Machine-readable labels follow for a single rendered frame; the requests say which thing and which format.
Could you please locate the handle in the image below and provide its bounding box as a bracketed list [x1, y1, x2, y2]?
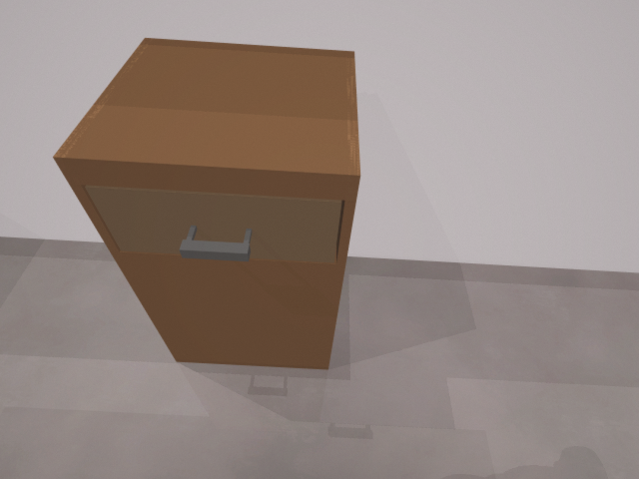
[179, 226, 252, 261]

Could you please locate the drawer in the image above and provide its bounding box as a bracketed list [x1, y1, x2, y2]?
[85, 185, 341, 262]

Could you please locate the cabinet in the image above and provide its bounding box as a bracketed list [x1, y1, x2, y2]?
[53, 38, 360, 370]

